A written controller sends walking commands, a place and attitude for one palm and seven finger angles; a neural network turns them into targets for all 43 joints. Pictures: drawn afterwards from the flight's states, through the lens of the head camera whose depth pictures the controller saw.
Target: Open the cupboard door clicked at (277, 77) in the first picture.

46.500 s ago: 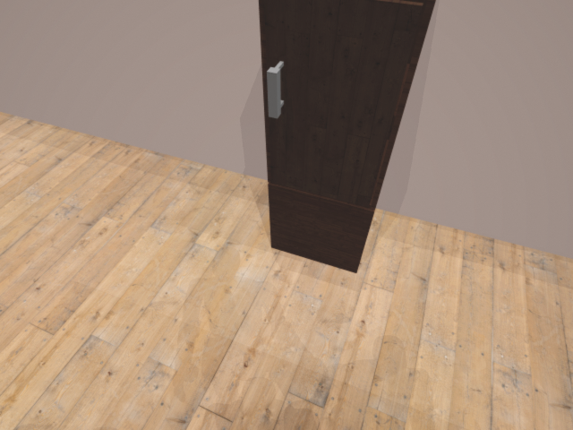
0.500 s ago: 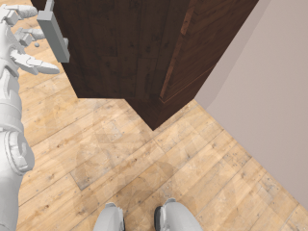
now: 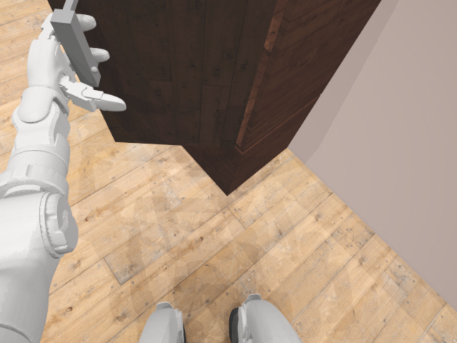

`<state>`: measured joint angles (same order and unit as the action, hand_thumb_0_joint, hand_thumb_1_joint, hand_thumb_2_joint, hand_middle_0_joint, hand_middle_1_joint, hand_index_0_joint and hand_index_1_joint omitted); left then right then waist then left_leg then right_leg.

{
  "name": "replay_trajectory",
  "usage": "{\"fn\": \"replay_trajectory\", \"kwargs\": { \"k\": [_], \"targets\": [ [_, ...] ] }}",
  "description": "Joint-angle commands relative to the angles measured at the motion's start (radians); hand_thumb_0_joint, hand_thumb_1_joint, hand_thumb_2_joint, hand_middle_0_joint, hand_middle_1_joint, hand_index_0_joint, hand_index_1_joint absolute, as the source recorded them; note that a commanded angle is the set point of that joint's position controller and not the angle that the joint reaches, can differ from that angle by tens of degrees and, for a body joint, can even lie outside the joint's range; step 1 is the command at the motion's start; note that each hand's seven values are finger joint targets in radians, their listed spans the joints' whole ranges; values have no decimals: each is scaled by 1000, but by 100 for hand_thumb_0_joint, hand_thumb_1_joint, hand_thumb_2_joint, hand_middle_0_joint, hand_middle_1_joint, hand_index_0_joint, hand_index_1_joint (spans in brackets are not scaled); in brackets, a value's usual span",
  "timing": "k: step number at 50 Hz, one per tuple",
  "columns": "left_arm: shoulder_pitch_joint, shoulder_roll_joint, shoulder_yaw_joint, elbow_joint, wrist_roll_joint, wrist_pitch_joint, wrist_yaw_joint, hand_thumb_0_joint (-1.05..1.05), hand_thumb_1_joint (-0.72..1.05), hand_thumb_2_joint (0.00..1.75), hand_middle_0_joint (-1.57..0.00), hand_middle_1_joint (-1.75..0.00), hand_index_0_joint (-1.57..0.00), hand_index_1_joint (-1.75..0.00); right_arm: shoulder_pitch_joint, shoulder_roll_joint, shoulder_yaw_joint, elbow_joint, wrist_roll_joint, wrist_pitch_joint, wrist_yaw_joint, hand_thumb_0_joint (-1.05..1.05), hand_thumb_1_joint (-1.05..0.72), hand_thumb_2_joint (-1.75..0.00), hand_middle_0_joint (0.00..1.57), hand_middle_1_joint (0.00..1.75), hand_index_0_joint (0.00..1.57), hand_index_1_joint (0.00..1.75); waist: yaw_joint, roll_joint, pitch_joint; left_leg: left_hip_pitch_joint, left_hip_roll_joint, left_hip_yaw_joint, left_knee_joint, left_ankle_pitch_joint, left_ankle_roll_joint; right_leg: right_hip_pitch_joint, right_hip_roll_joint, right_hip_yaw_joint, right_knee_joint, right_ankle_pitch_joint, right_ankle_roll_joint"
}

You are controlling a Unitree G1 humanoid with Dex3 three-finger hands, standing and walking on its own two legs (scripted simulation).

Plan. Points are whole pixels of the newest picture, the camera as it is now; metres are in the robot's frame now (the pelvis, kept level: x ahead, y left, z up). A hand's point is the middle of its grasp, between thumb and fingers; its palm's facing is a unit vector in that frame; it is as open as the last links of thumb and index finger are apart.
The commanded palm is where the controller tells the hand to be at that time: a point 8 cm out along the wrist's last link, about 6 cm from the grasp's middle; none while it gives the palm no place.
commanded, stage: slide the fingers in behind the handle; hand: left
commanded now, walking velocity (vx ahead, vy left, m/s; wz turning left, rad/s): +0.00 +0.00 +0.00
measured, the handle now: (82, 42) +0.59 +0.19 +0.09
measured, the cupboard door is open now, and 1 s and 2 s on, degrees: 49 49 84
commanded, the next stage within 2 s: close the thumb around the handle in 0.28 s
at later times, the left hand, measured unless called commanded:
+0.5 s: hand (93, 70) +0.54 +0.17 +0.09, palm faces -0.01 -1.00 -0.02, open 13.8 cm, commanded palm +0.52 +0.21 +0.09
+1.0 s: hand (91, 69) +0.54 +0.17 +0.09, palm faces -0.01 -1.00 -0.02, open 5.9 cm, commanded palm +0.52 +0.21 +0.09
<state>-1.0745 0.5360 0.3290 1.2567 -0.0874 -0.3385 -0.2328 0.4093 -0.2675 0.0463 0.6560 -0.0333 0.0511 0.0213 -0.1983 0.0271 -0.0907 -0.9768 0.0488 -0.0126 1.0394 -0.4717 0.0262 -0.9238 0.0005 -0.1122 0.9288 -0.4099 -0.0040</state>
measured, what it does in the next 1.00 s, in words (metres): stands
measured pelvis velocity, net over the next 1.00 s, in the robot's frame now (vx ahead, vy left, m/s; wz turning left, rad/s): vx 0.00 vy -0.01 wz -0.02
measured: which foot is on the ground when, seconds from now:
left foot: down 0.00-1.00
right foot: down 0.00-1.00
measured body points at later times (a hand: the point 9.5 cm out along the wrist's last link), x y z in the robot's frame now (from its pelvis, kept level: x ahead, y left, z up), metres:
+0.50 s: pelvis +0.00 -0.01 +0.01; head +0.15 +0.00 +0.43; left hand +0.53 +0.23 +0.09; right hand -0.03 -0.28 -0.10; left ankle +0.00 +0.10 -0.67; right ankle +0.01 -0.13 -0.67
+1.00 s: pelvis +0.00 -0.01 +0.00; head +0.14 +0.01 +0.43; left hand +0.53 +0.23 +0.10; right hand -0.02 -0.27 -0.10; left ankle +0.00 +0.10 -0.67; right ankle +0.01 -0.13 -0.67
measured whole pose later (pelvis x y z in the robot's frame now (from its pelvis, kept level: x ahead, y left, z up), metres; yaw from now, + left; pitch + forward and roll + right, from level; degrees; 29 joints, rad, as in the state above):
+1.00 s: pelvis +0.00 -0.01 +0.00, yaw -1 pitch +22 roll -3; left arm -1.00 0.57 0.38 1.23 -0.09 -0.36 -0.25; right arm 0.42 -0.27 0.04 0.63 -0.02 0.06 0.01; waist -0.19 0.04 -0.09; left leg -0.93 0.06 0.02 1.01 -0.47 0.02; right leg -0.90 0.01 -0.08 0.92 -0.41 -0.01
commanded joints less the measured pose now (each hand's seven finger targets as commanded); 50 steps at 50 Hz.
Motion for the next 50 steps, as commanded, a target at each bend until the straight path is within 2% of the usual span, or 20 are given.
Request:
{"fn": "replay_trajectory", "kwargs": {
  "k": [1,3,6,7,10,14,17,19,22,23,26,29,31,35,38,41,44,48,49,50],
  "targets": [
    [-477,299,90,-251,44,-94,30,0,-50,30,-30,-120,-30,-120,228,-190,-58,-45,-4,-4,-6,0,-90,-90,20,30,20,30,-26,188,-534,462,-19,-67,-94,499,-5,155,60,57,-67,337,-20],
    [-453,241,46,-249,44,-97,16,0,-50,30,-30,-120,-30,-120,217,-185,-59,-57,1,-2,-5,0,-90,-90,20,30,20,30,-34,169,-517,455,-18,-61,-102,478,-3,168,62,57,-74,339,-17],
    [-432,294,97,-299,15,-108,-12,0,-50,30,-30,-120,-30,-120,223,-193,-66,-64,5,4,-11,0,-90,-90,20,30,20,30,-17,182,-590,485,-19,-51,-102,531,-2,227,64,67,-75,405,-17],
    [-405,273,88,-288,9,-104,-24,0,-50,30,-30,-120,-30,-120,220,-189,-66,-67,9,5,-11,0,-90,-90,20,30,20,30,-15,170,-584,476,-20,-45,-104,525,-1,238,66,67,-79,414,-15],
    [-381,266,89,-225,-7,-82,-36,0,-50,30,-30,-120,-30,-120,219,-190,-61,-64,15,10,-21,0,-90,-90,20,30,20,30,-31,93,-467,378,-23,-31,-117,430,12,247,65,74,-99,379,-11],
    [-389,271,82,-246,2,-87,-35,0,-50,30,-30,-120,-30,-120,224,-190,-66,-58,13,5,-24,0,-90,-90,20,30,20,30,-27,135,-489,407,-22,-31,-118,431,8,228,61,77,-100,367,-11],
    [-381,259,85,-294,-8,-109,-38,0,-50,30,-30,-120,-30,-120,227,-188,-72,-55,10,3,-20,0,-90,-90,20,30,20,30,-12,165,-551,466,-20,-35,-110,506,1,236,62,75,-89,412,-13],
    [-386,236,66,-282,-9,-106,-37,0,-50,30,-30,-120,-30,-120,223,-188,-72,-50,11,6,-19,0,-90,-90,20,30,20,30,-25,143,-516,446,-19,-32,-112,487,4,230,62,75,-95,406,-10],
    [-381,295,102,-238,-7,-98,-38,0,-33,37,-31,-122,-31,-122,220,-195,-69,-49,16,8,-25,0,-90,-90,20,30,20,30,-27,103,-483,380,-25,-24,-116,426,10,260,60,87,-102,390,-8],
    [-392,285,88,-249,-3,-95,-41,0,-28,40,-32,-122,-32,-122,214,-192,-68,-51,17,7,-26,0,-90,-90,20,30,20,30,-25,129,-479,371,-28,-20,-117,411,11,261,57,90,-103,383,-8],
    [-381,307,111,-283,-6,-102,-44,0,-11,47,-33,-124,-33,-124,221,-193,-72,-54,14,7,-29,0,-90,-90,20,30,20,30,-14,148,-548,431,-24,-25,-111,486,8,273,58,87,-91,431,-10],
    [-360,244,69,-265,-13,-93,-52,0,6,54,-34,-126,-34,-126,211,-188,-71,-57,16,10,-25,0,-90,-90,20,30,20,30,-18,151,-505,435,-23,-26,-114,484,4,244,59,79,-96,414,-10],
    [-368,287,98,-275,-15,-97,-48,0,17,59,-35,-127,-35,-127,211,-194,-71,-58,16,11,-27,0,-90,-90,20,30,20,30,-14,146,-515,426,-23,-26,-112,482,5,254,59,83,-93,421,-10],
    [-370,239,65,-280,-18,-99,-48,0,40,68,-36,-130,-36,-130,209,-191,-71,-62,15,10,-26,0,-90,-90,20,30,20,30,-23,149,-504,451,-21,-32,-113,497,3,223,59,75,-91,408,-13],
    [-383,283,92,-264,-10,-94,-42,0,56,76,-38,-131,-38,-131,209,-196,-71,-56,15,10,-27,0,-90,-90,20,30,20,30,-21,150,-502,431,-20,-32,-114,471,3,233,58,81,-94,398,-9],
    [-380,260,79,-266,-11,-96,-44,0,73,83,-39,-133,-39,-133,209,-192,-71,-57,14,8,-26,0,-90,-90,20,30,20,30,-22,155,-527,454,-19,-35,-109,503,1,223,58,77,-87,411,-11],
    [-399,256,67,-240,-6,-87,-42,0,90,90,-40,-135,-40,-135,206,-194,-67,-56,15,8,-27,0,-90,-90,20,30,20,30,-32,140,-472,417,-20,-38,-116,444,2,204,59,76,-93,362,-10],
    [-410,217,51,-279,-6,-101,-34,0,90,90,-40,-135,-40,-135,216,-191,-73,-50,7,4,-23,0,-90,-90,20,30,20,30,-28,183,-534,513,-11,-56,-107,531,-8,157,59,62,-82,370,-14],
    [-404,190,30,-264,-9,-97,-35,0,90,90,-40,-135,-40,-135,214,-190,-73,-45,8,4,-21,0,-90,-90,20,30,20,30,-34,167,-517,505,-12,-54,-107,517,-7,153,61,63,-87,364,-13],
    [-408,210,54,-275,-17,-104,-30,0,90,90,-40,-135,-40,-135,220,-192,-74,-46,7,3,-22,0,-90,-90,20,30,20,30,-32,150,-514,501,-11,-56,-108,528,-5,169,62,61,-86,375,-15]
  ]
}}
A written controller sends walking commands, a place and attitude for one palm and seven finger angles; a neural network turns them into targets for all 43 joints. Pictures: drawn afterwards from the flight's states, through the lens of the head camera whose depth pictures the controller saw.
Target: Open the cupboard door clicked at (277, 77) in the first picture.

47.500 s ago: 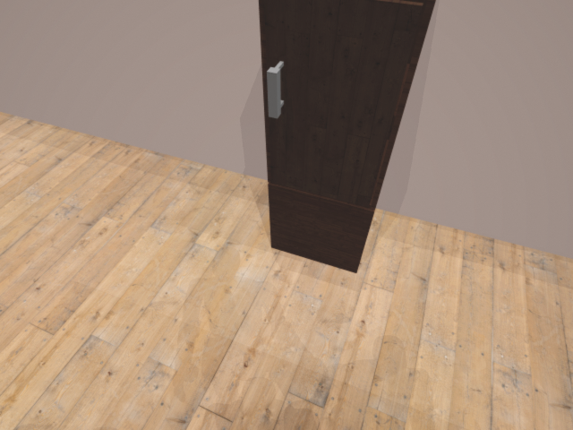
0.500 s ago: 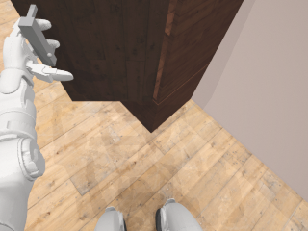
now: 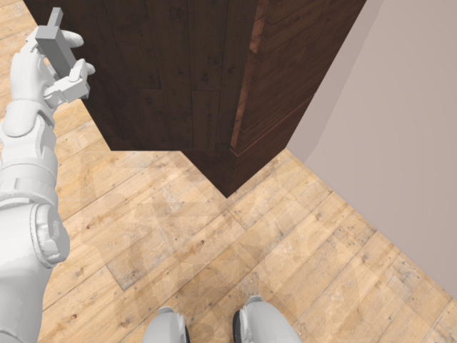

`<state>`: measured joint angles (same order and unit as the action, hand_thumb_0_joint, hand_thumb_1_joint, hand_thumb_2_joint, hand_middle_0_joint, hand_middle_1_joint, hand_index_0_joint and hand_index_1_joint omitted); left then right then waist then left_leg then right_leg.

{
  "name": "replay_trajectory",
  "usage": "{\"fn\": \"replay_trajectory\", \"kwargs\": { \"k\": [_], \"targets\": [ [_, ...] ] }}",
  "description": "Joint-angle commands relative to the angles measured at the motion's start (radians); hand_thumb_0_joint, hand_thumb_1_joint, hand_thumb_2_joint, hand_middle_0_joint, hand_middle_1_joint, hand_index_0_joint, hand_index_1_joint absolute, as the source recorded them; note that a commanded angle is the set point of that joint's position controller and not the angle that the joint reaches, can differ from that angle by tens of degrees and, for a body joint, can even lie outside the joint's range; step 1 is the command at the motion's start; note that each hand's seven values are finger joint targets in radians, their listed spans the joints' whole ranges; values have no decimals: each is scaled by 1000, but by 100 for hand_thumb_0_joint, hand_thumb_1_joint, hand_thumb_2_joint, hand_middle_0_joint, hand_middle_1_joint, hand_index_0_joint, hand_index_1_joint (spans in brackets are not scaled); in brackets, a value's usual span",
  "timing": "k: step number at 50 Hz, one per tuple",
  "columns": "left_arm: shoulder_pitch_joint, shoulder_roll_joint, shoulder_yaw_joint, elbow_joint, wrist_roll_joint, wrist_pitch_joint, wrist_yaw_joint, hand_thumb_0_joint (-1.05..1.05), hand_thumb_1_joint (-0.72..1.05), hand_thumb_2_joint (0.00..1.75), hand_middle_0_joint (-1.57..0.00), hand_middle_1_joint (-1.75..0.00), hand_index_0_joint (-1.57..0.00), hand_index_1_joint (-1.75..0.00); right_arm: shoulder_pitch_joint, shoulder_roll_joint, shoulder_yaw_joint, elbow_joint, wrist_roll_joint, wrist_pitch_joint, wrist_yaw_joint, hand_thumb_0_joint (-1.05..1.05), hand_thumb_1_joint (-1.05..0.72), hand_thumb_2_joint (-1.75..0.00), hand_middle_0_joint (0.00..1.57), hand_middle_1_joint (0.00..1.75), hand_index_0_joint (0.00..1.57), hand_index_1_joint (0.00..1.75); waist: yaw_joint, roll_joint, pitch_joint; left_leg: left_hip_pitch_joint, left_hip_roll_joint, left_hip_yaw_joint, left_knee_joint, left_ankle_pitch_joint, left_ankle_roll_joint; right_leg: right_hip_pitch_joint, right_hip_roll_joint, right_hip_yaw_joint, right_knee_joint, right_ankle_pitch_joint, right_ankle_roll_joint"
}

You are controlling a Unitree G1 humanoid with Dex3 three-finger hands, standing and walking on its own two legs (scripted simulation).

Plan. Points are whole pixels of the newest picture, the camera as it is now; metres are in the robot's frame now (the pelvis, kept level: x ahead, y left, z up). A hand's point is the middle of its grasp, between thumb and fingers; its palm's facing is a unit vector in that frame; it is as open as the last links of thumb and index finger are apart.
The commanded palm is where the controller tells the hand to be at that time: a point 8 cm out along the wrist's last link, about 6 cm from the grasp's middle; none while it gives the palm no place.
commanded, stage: close the thumb around the handle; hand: left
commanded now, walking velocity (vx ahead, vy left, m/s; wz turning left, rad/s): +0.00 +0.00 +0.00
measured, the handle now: (69, 55) +0.58 +0.21 +0.09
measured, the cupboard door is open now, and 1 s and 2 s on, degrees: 49 84 100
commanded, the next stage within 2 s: pull the door open along its arc in 0.08 s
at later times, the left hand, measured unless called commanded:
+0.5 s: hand (79, 97) +0.50 +0.19 +0.09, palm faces -0.01 -1.00 -0.01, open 6.2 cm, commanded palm +0.44 +0.24 +0.09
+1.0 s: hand (132, 168) +0.37 +0.11 +0.09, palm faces +0.43 -0.90 +0.01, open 6.5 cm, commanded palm +0.31 +0.15 +0.09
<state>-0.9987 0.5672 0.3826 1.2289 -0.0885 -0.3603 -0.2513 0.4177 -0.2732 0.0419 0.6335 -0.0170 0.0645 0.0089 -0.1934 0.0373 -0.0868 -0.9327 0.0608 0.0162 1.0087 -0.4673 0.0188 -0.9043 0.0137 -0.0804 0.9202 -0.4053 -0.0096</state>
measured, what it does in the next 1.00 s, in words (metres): stands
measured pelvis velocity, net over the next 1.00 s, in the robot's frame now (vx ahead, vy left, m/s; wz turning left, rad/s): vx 0.00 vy -0.02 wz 0.03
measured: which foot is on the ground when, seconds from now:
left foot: down 0.00-1.00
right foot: down 0.00-1.00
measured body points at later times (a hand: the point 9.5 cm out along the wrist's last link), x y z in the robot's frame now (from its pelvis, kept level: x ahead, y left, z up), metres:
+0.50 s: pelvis +0.01 +0.00 +0.01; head +0.12 +0.01 +0.45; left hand +0.49 +0.24 +0.09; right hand -0.01 -0.26 -0.10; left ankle +0.00 +0.10 -0.67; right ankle +0.01 -0.12 -0.67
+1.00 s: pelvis +0.00 -0.02 +0.02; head +0.04 -0.03 +0.47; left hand +0.34 +0.15 +0.09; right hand +0.15 -0.24 -0.09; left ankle +0.00 +0.10 -0.67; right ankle +0.01 -0.12 -0.67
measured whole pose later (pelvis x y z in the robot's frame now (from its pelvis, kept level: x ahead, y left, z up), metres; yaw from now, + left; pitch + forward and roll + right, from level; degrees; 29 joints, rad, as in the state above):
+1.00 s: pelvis +0.00 -0.02 +0.02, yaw +2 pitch +11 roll +0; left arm -0.27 -0.03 0.07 0.46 0.03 -0.30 0.48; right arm 0.22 -0.19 0.00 0.58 -0.06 0.02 0.04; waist -0.03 0.03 -0.13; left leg -0.65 0.04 0.03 0.88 -0.43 -0.01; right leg -0.66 -0.01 -0.07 0.87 -0.41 -0.03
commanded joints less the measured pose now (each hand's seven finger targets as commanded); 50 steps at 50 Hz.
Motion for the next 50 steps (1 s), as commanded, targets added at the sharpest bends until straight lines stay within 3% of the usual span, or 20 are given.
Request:
{"fn": "replay_trajectory", "kwargs": {
  "k": [1,3,6,9,10,15,18,21,26,31,32,33,35,38,39,40,42,46,48,50],
  "targets": [
    [-476,196,12,-241,-11,-81,-10,0,90,90,-40,-135,-40,-135,210,-189,-70,-22,-10,-9,-8,0,-90,-90,20,30,20,30,-33,139,-531,446,-25,-80,-78,513,2,160,48,32,-79,374,-6],
    [-451,232,36,-223,-6,-78,-11,0,90,90,-40,-135,-40,-135,206,-190,-67,-27,-6,-7,-10,0,-90,-90,20,30,20,30,-23,117,-515,398,-30,-70,-83,479,6,198,48,39,-82,378,-6],
    [-454,204,19,-270,-10,-93,-15,0,90,90,-40,-135,-40,-135,206,-185,-70,-31,-8,-8,-8,0,-90,-90,20,30,20,30,-17,160,-552,453,-28,-76,-86,526,1,193,49,35,-78,395,-9],
    [-417,245,51,-262,-11,-91,-16,0,90,90,-40,-135,-40,-135,201,-188,-69,-37,-5,-4,-8,0,-90,-90,20,30,20,30,-6,128,-533,413,-31,-65,-90,505,5,231,50,41,-82,408,-8],
    [-460,299,77,-253,-8,-96,-15,0,90,90,-40,-135,-40,-135,202,-192,-63,-30,-4,-3,-14,0,-90,-90,20,30,20,30,-16,132,-506,387,-30,-65,-86,488,8,225,49,45,-81,404,-9],
    [-340,276,85,-304,-21,-107,-30,0,90,90,-40,-135,-40,-135,193,-187,-69,-63,-2,0,-11,0,-90,-90,20,30,20,30,25,157,-560,443,-31,-60,-98,552,3,258,51,41,-76,434,-12],
    [-224,243,79,-314,-37,-99,-37,0,90,90,-40,-135,-40,-135,172,-183,-72,-80,4,8,-5,0,-90,-90,20,30,20,30,50,129,-530,425,-30,-48,-114,539,1,285,52,37,-85,440,-9],
    [-107,217,81,-390,-61,-95,-40,0,90,90,-40,-135,-40,-135,157,-179,-80,-105,13,11,-2,0,-90,-90,20,30,20,30,76,95,-551,418,-33,-38,-130,571,5,356,49,42,-88,494,-10],
    [149,123,49,-549,-110,-77,-35,0,90,90,-40,-135,-40,-135,103,-160,-90,-149,31,6,7,0,-90,-90,20,30,20,30,120,52,-514,405,-36,-12,-168,591,9,448,43,45,-108,554,-10],
    [337,49,20,-729,-140,-67,-12,0,90,90,-40,-135,-40,-135,43,-142,-93,-178,40,-14,12,0,-90,-90,20,30,20,30,148,65,-451,420,-38,3,-198,602,7,476,33,46,-117,570,-10],
    [339,9,139,-791,-197,-57,133,0,90,90,-40,-135,-40,-135,6,-106,-92,-186,33,-27,13,0,-90,-90,20,30,20,30,225,44,-425,375,-45,6,-209,570,-8,479,36,28,-129,537,-8],
    [396,-91,56,-799,-175,-43,207,0,90,90,-40,-135,-40,-135,-4,-103,-92,-182,29,-40,20,0,-90,-90,20,30,20,30,191,37,-396,387,-46,11,-216,545,-13,464,37,23,-130,513,-4],
    [484,-162,31,-867,-139,-39,326,0,90,90,-40,-135,-40,-135,-16,-98,-96,-179,19,-59,31,0,-90,-90,20,30,20,30,197,-31,-384,378,-46,12,-219,540,-14,479,34,18,-130,512,-5],
    [478,-256,-41,-957,-50,-35,492,0,90,90,-40,-135,-40,-135,-55,-79,-96,-167,-2,-69,38,0,-90,-90,20,30,20,30,194,11,-386,397,-49,14,-218,505,-23,468,21,22,-116,483,-8],
    [485,-292,-69,-977,-20,-32,545,0,90,90,-40,-135,-40,-135,-67,-73,-95,-167,-11,-70,41,0,-90,-90,20,30,20,30,196,8,-381,399,-49,13,-219,491,-24,467,17,22,-116,470,-10],
    [494,-313,-94,-985,14,-27,597,0,90,90,-40,-135,-40,-135,-75,-73,-96,-168,-20,-71,40,0,-90,-90,20,30,20,30,185,-54,-372,387,-48,8,-216,461,-18,468,16,22,-122,449,-9],
    [472,-389,-152,-987,66,-12,696,0,90,90,-40,-135,-40,-135,-110,-62,-95,-163,-31,-71,38,0,-90,-90,20,30,20,30,180,-43,-360,380,-52,8,-220,402,-20,456,5,27,-128,401,-9],
    [437,-471,-291,-1025,155,-13,750,0,90,90,-40,-135,-40,-135,-146,-54,-97,-154,-47,-75,23,0,-90,-90,20,30,20,30,152,-71,-347,395,-56,8,-226,317,-12,452,-6,44,-160,340,-9],
    [454,-517,-344,-1036,163,-17,746,0,90,90,-40,-135,-40,-135,-171,-45,-93,-153,-47,-80,17,0,-90,-90,20,30,20,30,153,-43,-324,408,-56,8,-231,301,-11,447,-9,43,-169,328,-14],
    [478,-541,-369,-1037,149,-16,737,0,90,90,-40,-135,-40,-135,-182,-43,-90,-155,-48,-85,11,0,-90,-90,20,30,20,30,152,-86,-318,403,-58,6,-233,278,-8,462,-11,50,-187,311,-11]
  ]
}}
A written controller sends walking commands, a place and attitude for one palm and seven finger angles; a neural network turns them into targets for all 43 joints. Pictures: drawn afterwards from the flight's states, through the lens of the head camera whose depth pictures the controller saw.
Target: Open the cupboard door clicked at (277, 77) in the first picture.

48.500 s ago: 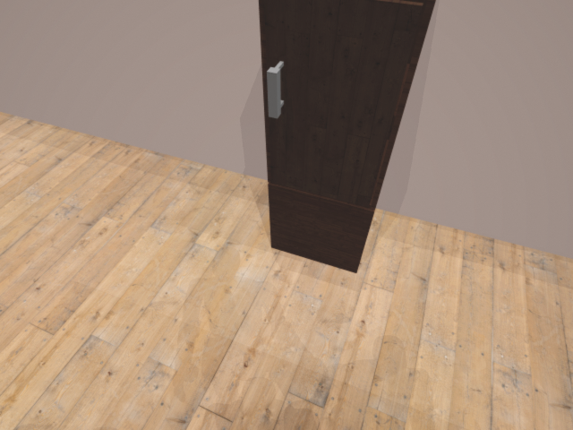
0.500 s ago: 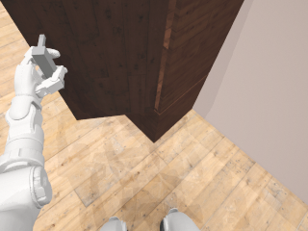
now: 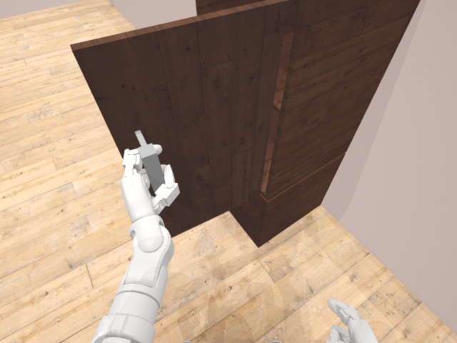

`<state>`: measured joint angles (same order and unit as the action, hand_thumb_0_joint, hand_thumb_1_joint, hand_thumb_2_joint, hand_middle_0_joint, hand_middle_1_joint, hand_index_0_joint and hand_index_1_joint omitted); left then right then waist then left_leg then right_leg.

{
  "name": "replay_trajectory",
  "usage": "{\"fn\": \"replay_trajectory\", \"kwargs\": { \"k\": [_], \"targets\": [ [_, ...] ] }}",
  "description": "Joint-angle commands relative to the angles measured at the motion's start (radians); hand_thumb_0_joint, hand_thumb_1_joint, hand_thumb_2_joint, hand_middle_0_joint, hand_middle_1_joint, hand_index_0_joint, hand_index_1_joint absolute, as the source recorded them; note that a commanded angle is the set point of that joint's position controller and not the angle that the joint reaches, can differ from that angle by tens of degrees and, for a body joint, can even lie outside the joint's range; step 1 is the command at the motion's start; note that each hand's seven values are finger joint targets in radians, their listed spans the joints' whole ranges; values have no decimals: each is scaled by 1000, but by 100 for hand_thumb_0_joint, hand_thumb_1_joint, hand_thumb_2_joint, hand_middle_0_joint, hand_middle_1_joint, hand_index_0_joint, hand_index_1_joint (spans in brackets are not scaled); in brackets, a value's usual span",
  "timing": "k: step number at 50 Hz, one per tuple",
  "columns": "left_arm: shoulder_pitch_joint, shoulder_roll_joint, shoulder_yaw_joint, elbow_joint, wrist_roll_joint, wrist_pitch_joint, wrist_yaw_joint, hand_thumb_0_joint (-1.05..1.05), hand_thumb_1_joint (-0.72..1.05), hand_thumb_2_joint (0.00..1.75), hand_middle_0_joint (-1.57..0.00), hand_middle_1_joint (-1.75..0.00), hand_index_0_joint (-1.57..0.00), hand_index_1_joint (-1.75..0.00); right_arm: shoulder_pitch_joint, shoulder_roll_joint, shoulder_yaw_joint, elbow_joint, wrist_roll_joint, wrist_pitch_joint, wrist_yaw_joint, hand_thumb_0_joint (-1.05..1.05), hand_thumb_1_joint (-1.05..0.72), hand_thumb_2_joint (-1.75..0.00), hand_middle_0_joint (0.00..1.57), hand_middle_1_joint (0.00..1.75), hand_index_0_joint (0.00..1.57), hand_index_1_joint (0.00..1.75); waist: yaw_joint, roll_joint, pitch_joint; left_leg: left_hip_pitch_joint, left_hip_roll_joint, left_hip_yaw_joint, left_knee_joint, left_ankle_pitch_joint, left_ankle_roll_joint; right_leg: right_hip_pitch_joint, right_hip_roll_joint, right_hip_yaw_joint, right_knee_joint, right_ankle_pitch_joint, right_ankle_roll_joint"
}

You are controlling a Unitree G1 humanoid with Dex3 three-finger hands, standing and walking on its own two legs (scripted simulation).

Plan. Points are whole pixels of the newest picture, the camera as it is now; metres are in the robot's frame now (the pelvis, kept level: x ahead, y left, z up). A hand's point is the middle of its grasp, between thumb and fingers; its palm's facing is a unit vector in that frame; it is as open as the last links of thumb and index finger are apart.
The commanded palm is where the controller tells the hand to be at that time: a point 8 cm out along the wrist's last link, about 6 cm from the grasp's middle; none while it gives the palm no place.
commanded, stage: pull the door open along its arc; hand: left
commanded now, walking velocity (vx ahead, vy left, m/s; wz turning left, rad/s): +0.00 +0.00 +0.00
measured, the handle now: (150, 164) +0.42 +0.16 +0.07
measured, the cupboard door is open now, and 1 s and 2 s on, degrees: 84 100 100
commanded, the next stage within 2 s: open thumb and fingers to let go in 0.28 s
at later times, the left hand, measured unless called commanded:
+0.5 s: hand (203, 212) +0.32 +0.05 +0.07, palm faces +0.40 -0.92 -0.02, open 6.8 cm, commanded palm +0.27 +0.10 +0.07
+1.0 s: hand (201, 211) +0.32 +0.06 +0.07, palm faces +0.36 -0.93 -0.01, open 13.8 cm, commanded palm +0.28 +0.10 +0.07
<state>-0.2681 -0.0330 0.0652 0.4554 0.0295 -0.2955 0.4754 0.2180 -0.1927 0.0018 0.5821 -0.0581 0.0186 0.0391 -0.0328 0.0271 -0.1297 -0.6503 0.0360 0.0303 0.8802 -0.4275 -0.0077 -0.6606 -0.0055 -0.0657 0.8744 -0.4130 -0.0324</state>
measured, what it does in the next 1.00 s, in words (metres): stands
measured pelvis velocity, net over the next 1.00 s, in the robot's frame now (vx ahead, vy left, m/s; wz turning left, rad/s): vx -0.01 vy -0.01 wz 0.03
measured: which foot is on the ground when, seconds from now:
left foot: down 0.00-1.00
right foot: down 0.00-1.00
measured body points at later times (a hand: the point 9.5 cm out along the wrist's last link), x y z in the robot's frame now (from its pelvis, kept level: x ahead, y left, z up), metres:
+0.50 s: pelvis +0.00 -0.03 +0.00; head +0.03 -0.05 +0.45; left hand +0.29 +0.10 +0.08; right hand +0.16 -0.26 -0.11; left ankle +0.00 +0.12 -0.69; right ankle +0.01 -0.10 -0.69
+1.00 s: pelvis -0.01 -0.01 +0.00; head +0.02 -0.03 +0.45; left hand +0.30 +0.10 +0.07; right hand +0.16 -0.23 -0.11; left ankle +0.00 +0.12 -0.69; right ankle +0.01 -0.10 -0.69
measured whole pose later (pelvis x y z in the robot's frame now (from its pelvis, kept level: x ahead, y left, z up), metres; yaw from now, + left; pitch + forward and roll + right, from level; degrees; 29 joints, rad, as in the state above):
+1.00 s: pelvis -0.01 -0.01 +0.00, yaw +2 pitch +8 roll +1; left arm -0.10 -0.12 -0.17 0.30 0.08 -0.23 0.57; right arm 0.20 -0.19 0.00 0.61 -0.06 0.01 0.01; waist -0.01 0.03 -0.11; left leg -0.60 0.03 0.00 0.87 -0.41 -0.03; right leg -0.61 -0.02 -0.09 0.88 -0.42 -0.05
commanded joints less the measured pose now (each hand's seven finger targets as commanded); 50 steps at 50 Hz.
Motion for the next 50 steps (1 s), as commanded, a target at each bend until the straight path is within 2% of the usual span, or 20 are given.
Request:
{"fn": "replay_trajectory", "kwargs": {
  "k": [1,3,6,8,10,13,15,17,19,20,22,25,28,35,39,41,42,43,45,50],
  "targets": [
    [-239,36,-71,-271,21,-82,5,0,90,90,-40,-135,-40,-135,2,-119,-48,-104,-5,-44,-21,0,-90,-90,20,30,20,30,-8,-81,-262,123,-35,-6,-110,222,19,219,5,39,-152,303,14],
    [-193,10,-100,-305,11,-86,0,0,90,90,-40,-135,-40,-135,-11,-113,-47,-109,-5,-51,-23,0,-90,-90,20,30,20,30,4,-58,-262,137,-38,-2,-114,234,19,238,2,42,-158,317,12],
    [-79,-40,-151,-353,3,-78,5,0,90,90,-40,-135,-40,-135,-26,-105,-44,-124,-4,-62,-16,0,-90,-90,20,30,20,30,20,-73,-271,144,-40,-2,-119,255,19,270,-2,44,-160,352,12],
    [-45,-65,-184,-377,6,-70,15,0,90,90,-40,-135,-40,-135,-36,-104,-44,-128,-5,-66,-13,0,-90,-90,20,30,20,30,16,-98,-233,138,-42,-3,-120,238,19,263,-8,50,-175,335,17],
    [14,-93,-224,-418,24,-63,35,0,90,90,-40,-135,-40,-135,-43,-101,-46,-137,-6,-71,-10,0,-90,-90,20,30,20,30,16,-131,-233,143,-40,-8,-121,241,20,272,-8,50,-179,332,17],
    [106,-121,-267,-487,53,-41,69,0,90,90,-40,-135,-40,-135,-56,-92,-44,-155,-9,-74,-5,0,-90,-90,20,30,20,30,26,-115,-232,141,-45,-4,-119,234,20,284,-19,60,-183,342,19],
    [169,-134,-288,-483,76,-18,82,0,90,90,-40,-135,-40,-135,-66,-86,-39,-160,-12,-77,-6,0,-90,-90,20,30,20,30,24,-162,-192,123,-48,-12,-116,207,19,281,-27,73,-209,310,24],
    [98,-129,-282,-487,92,-6,99,0,90,90,-40,-135,-40,-135,-81,-83,-37,-149,-13,-75,-13,0,-90,-90,20,30,20,30,16,-129,-176,120,-50,-11,-111,183,20,255,-34,89,-219,262,23],
    [-59,-63,-230,-465,99,-9,112,0,90,90,-40,-135,-40,-135,-75,-89,-36,-118,-16,-70,-27,0,-90,-90,20,30,20,30,-12,-134,-165,107,-50,-18,-92,170,23,225,-44,104,-218,255,31],
    [-52,-69,-230,-465,105,-12,111,0,83,87,-40,-134,-40,-134,-77,-86,-40,-115,-18,-69,-31,0,-90,-90,20,30,20,30,0,-126,-184,106,-51,-18,-90,173,22,234,-44,113,-218,251,32],
    [-45,-96,-250,-448,94,-14,102,0,69,81,-38,-133,-38,-133,-78,-81,-40,-113,-17,-71,-33,0,-90,-90,20,30,20,30,-4,-106,-205,116,-50,-17,-87,187,21,238,-44,103,-202,295,31],
    [-5,-92,-244,-440,79,-17,79,0,48,72,-37,-130,-37,-130,-71,-83,-42,-113,-14,-66,-36,0,-90,-90,20,30,20,30,6,-151,-241,116,-53,-20,-86,216,20,274,-44,98,-189,370,35],
    [5,-104,-249,-454,61,-14,62,0,27,63,-35,-128,-35,-128,-71,-80,-41,-120,-10,-60,-37,0,-90,-90,20,30,20,30,11,-124,-248,130,-54,-19,-91,235,18,286,-45,89,-179,411,34],
    [-16,-97,-239,-426,59,-8,62,0,-22,42,-32,-123,-32,-123,-82,-82,-35,-126,-10,-56,-40,0,-90,-90,20,30,20,30,12,-152,-197,117,-53,-26,-95,209,18,251,-39,80,-188,337,31],
    [-13,-102,-235,-429,63,-10,69,0,-50,30,-30,-120,-30,-120,-90,-78,-36,-131,-10,-54,-41,0,-90,-90,20,30,20,30,19,-115,-223,125,-53,-19,-91,220,18,251,-35,76,-176,335,24],
    [-37,-115,-247,-406,61,-2,71,0,-50,30,-30,-120,-30,-120,-90,-81,-34,-129,-10,-52,-38,0,-90,-90,20,30,20,30,9,-125,-201,123,-51,-22,-93,209,19,227,-32,66,-176,303,23],
    [-52,-98,-231,-403,61,-3,74,0,-50,30,-29,-115,-29,-115,-90,-83,-35,-127,-8,-49,-40,0,-90,-90,20,30,20,30,11,-136,-207,119,-51,-23,-93,200,19,227,-29,66,-178,279,21],
    [-69,-109,-243,-399,64,-2,76,0,-50,30,-28,-110,-28,-110,-98,-82,-34,-128,-9,-49,-41,0,-90,-90,20,30,20,30,8,-111,-199,119,-52,-20,-92,191,19,213,-29,69,-181,258,19],
    [-76,-110,-243,-385,71,0,84,0,-50,30,-27,-100,-27,-100,-96,-84,-36,-125,-8,-50,-41,0,-90,-90,20,30,20,30,10,-127,-197,120,-49,-26,-96,184,20,203,-22,60,-181,223,14],
    [-114,-146,-270,-369,82,6,108,0,-50,30,-22,-75,-22,-75,-93,-85,-37,-125,-9,-54,-34,0,-90,-90,20,30,20,30,8,-98,-221,128,-44,-29,-94,197,18,181,-11,35,-152,217,5]
  ]
}}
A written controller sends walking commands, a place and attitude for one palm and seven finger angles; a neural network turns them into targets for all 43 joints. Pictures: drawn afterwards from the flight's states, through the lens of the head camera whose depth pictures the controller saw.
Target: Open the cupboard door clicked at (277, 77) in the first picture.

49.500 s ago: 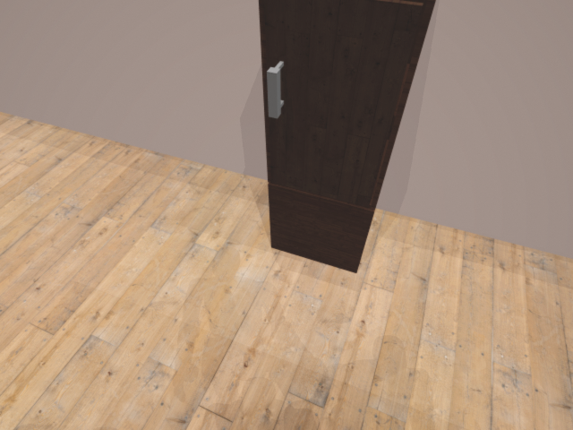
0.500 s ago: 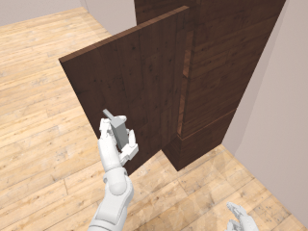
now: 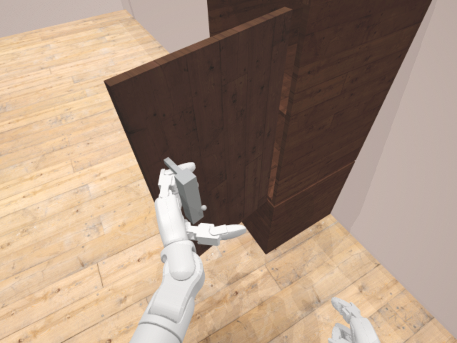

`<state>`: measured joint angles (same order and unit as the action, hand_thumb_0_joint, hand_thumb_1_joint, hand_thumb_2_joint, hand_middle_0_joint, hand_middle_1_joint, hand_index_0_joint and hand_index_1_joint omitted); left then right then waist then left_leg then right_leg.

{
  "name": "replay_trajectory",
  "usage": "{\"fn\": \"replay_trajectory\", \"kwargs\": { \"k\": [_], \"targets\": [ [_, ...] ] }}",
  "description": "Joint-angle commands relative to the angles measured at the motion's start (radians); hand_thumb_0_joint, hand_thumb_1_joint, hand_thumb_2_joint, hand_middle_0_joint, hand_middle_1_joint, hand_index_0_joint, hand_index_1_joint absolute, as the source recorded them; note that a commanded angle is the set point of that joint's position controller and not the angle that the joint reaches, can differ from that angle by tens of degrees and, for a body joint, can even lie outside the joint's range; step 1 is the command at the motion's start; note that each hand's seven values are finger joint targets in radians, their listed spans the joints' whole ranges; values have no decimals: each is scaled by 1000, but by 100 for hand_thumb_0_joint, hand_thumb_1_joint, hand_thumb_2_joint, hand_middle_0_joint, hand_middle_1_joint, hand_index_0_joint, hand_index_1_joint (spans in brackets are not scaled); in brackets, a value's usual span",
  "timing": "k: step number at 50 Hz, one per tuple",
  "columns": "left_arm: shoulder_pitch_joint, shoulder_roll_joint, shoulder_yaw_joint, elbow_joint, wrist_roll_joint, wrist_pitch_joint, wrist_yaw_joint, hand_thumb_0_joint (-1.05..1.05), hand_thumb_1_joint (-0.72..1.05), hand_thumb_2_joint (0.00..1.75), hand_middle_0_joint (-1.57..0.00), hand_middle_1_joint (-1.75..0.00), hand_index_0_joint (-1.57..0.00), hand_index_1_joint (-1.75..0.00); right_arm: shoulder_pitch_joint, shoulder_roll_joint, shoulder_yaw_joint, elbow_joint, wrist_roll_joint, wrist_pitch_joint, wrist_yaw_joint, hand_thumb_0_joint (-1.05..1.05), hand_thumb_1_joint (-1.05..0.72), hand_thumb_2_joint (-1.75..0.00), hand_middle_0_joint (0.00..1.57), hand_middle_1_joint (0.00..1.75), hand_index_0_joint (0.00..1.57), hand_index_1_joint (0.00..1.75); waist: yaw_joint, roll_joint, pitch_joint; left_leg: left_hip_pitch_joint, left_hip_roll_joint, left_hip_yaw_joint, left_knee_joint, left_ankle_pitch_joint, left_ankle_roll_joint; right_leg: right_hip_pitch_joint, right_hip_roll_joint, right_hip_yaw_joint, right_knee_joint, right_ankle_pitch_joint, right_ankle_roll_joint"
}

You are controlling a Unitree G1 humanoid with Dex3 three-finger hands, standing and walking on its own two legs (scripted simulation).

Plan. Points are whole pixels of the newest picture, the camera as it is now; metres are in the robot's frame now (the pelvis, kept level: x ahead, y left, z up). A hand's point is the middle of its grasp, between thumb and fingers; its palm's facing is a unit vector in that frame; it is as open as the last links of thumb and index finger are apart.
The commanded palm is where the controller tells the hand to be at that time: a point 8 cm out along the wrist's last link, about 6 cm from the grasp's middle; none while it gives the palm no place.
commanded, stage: open thumb and fingers to let go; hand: left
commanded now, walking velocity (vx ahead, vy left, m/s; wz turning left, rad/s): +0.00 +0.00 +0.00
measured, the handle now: (182, 190) +0.37 +0.10 +0.07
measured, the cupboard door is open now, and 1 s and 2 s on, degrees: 100 100 100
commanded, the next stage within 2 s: slide the hand sideways off the handle in 0.20 s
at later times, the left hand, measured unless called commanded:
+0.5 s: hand (195, 221) +0.31 +0.07 +0.07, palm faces -0.15 -0.98 -0.09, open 16.1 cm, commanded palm +0.29 +0.11 +0.07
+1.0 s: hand (180, 243) +0.27 +0.09 +0.07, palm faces -0.10 -0.99 -0.01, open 16.4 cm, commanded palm +0.24 +0.15 +0.07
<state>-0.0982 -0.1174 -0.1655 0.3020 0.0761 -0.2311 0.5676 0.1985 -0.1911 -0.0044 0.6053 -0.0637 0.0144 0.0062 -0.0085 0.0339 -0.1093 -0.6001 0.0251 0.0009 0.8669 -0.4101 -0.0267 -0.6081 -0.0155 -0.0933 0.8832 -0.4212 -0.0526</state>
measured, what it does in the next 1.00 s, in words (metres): stands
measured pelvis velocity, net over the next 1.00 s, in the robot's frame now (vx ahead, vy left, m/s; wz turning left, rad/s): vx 0.00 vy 0.02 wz -0.02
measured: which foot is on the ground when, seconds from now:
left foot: down 0.00-1.00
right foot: down 0.00-1.00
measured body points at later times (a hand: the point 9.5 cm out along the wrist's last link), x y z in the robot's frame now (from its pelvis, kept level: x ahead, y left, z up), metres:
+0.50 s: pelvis -0.02 +0.02 +0.00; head +0.01 +0.00 +0.45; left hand +0.31 +0.13 +0.07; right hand +0.14 -0.21 -0.11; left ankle +0.01 +0.14 -0.69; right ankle +0.02 -0.08 -0.69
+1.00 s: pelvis +0.00 +0.02 +0.00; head +0.04 +0.01 +0.45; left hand +0.27 +0.15 +0.07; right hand +0.17 -0.20 -0.09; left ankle +0.01 +0.14 -0.69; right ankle +0.02 -0.08 -0.69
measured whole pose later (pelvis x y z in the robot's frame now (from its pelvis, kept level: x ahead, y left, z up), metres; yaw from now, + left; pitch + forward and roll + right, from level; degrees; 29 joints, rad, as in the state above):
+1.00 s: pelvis +0.00 +0.02 +0.00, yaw -1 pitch +8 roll +0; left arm 0.19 0.07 -0.17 0.01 -0.07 -0.27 0.03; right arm 0.25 -0.22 0.02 0.49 0.01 -0.06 0.01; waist 0.00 0.04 -0.08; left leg -0.60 0.01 0.03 0.90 -0.44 0.01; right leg -0.61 -0.03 -0.06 0.90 -0.43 -0.02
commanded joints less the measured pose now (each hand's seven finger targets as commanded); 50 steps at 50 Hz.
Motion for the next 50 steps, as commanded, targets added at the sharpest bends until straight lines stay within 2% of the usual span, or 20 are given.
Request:
{"fn": "replay_trajectory", "kwargs": {
  "k": [1,5,9,15,16,17,18,20,21,23,24,26,27,30,32,35,37,42,47,50],
  "targets": [
    [-286,-58,-30,-207,32,-56,21,0,-50,30,-22,-70,-22,-70,-73,-86,-31,-148,-5,-50,-1,0,-90,-90,20,30,20,30,-16,-118,-241,75,-33,2,-82,176,37,130,0,61,-162,220,26],
    [-311,-21,9,-193,36,-47,39,0,-50,30,-18,-50,-18,-50,-78,-88,-31,-144,-7,-45,-6,0,-90,-90,20,30,20,30,-4,-120,-249,60,-35,5,-84,167,36,139,1,70,-168,201,25],
    [-352,-64,-21,-190,32,-43,47,0,-50,30,-15,-30,-15,-30,-77,-85,-28,-140,-5,-46,-3,0,-90,-90,20,30,20,30,-22,-113,-241,69,-32,2,-86,156,36,115,5,55,-162,179,24],
    [-402,-49,-6,-154,34,-43,59,0,-50,30,-15,-30,-15,-30,-90,-87,-23,-126,-4,-48,-9,0,-90,-90,20,30,20,30,-21,-117,-221,54,-34,-3,-94,105,36,94,5,63,-180,97,23],
    [-375,23,-200,-153,129,-79,-147,0,-50,30,-15,-30,-15,-30,-27,-114,-22,-100,-1,-46,-9,0,-90,-90,20,30,20,30,-98,-148,-178,82,-33,-3,-82,115,53,57,2,81,-165,188,23],
    [-432,105,-118,-199,90,-125,-257,0,-50,30,-15,-30,-15,-30,-12,-115,-26,-127,12,-49,-18,0,-90,-90,20,30,20,30,-73,-128,-229,76,-38,-5,-74,138,58,87,-4,80,-150,237,19],
    [-446,137,-114,-231,69,-156,-344,0,-50,30,-15,-30,-15,-30,-20,-117,-26,-138,16,-54,-26,0,-90,-90,20,30,20,30,-60,-90,-282,92,-42,-2,-71,143,59,118,-6,95,-141,256,19],
    [-432,136,-138,-228,-7,-173,-511,0,-50,30,-15,-30,-15,-30,-14,-123,-20,-163,42,-68,-36,0,-90,-90,20,30,20,30,-70,-45,-283,127,-45,-1,-78,135,60,118,-2,94,-145,252,17],
    [-411,121,-124,-194,-74,-159,-575,0,-50,30,-15,-30,-15,-30,-19,-121,-12,-174,57,-78,-42,0,-90,-90,20,30,20,30,-62,-40,-254,123,-47,-5,-89,114,56,116,4,87,-157,226,17],
    [-406,68,-97,-162,-196,-124,-622,0,-50,30,-15,-30,-15,-30,-31,-123,-2,-185,79,-95,-48,0,-90,-90,20,30,20,30,-61,-72,-194,122,-43,-19,-118,52,49,88,15,66,-188,126,24],
    [-383,72,-64,-140,-231,-109,-619,0,-50,30,-15,-30,-15,-30,-31,-128,-2,-187,84,-105,-48,0,-90,-90,20,30,20,30,-50,-106,-174,110,-42,-23,-129,30,44,86,16,61,-200,85,27],
    [-372,96,-12,-145,-248,-97,-585,0,-50,30,-15,-30,-15,-30,-30,-135,-2,-187,84,-119,-40,0,-90,-90,20,30,20,30,-32,-113,-165,105,-44,-27,-143,23,40,82,15,52,-196,60,26],
    [-329,112,12,-157,-236,-100,-563,0,-50,30,-15,-30,-15,-30,-24,-137,-6,-193,80,-123,-32,0,-90,-90,20,30,20,30,-13,-121,-183,108,-43,-27,-147,40,39,94,16,47,-185,74,25],
    [-245,134,10,-210,-168,-123,-511,0,-50,30,-15,-30,-15,-30,-13,-139,-12,-212,68,-126,-7,0,-90,-90,20,30,20,30,4,-100,-197,108,-38,-22,-144,93,40,102,15,42,-152,125,20],
    [-203,147,4,-253,-131,-139,-501,0,-50,30,-15,-30,-15,-30,-8,-136,-17,-223,63,-122,5,0,-90,-90,20,30,20,30,2,-83,-216,111,-35,-16,-131,118,40,102,14,44,-133,157,18],
    [-136,167,9,-285,-121,-137,-508,0,-50,30,-15,-30,-15,-30,-12,-140,-19,-240,63,-116,8,0,-90,-90,20,30,20,30,6,-92,-202,96,-33,-10,-128,113,43,109,17,51,-136,156,18],
    [-101,163,1,-336,-125,-129,-517,0,-50,30,-15,-30,-15,-30,-17,-135,-17,-256,66,-114,8,0,-90,-90,20,30,20,30,7,-59,-200,100,-33,-7,-127,114,42,109,17,51,-132,164,18],
    [28,195,32,-439,-143,-109,-521,0,-50,30,-15,-30,-15,-30,-14,-131,-13,-272,69,-117,-1,0,-90,-90,20,30,20,30,12,-75,-199,101,-30,-9,-120,155,39,133,21,46,-123,215,20],
    [120,193,8,-552,-142,-113,-534,0,-50,30,-15,-30,-15,-30,-11,-126,-12,-280,68,-133,-6,0,-90,-90,20,30,20,30,-4,-47,-195,102,-32,-12,-94,190,39,119,21,44,-103,258,23],
    [196,218,29,-560,-145,-104,-552,0,-50,30,-15,-30,-15,-30,-1,-129,-14,-283,68,-138,-9,0,-90,-90,20,30,20,30,-6,-89,-182,84,-32,-14,-83,193,42,121,22,47,-104,267,26]
  ]
}}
